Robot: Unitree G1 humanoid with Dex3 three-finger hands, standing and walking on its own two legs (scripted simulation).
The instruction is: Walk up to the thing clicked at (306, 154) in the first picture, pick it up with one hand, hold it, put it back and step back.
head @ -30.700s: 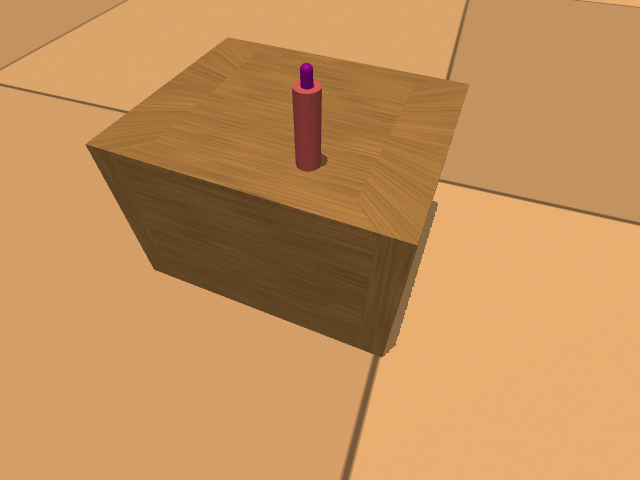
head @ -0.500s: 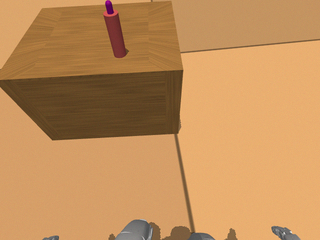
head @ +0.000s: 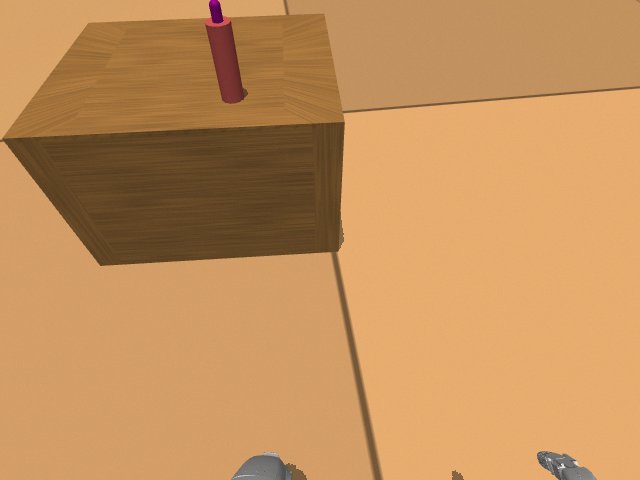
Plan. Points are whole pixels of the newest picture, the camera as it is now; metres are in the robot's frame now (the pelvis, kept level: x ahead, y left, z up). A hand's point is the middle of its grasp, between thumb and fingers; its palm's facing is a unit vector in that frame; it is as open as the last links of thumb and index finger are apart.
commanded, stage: step back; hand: left
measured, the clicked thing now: (224, 53) +1.14 +0.28 -0.02
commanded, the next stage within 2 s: stand in 0.92 s
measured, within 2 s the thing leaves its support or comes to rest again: neither
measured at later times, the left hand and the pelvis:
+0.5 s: hand out of the picture +0.08 +0.27 -0.14, palm faces +0.06 -0.92 -0.39, open 7.4 cm; pelvis +0.01 +0.00 +0.00, yaw +4 degrees
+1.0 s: hand out of the picture +0.13 +0.28 -0.14, palm faces +0.07 -0.94 -0.34, open 7.4 cm; pelvis +0.05 +0.02 +0.02, yaw +4 degrees
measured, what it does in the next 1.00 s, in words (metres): steps on the spot: left foot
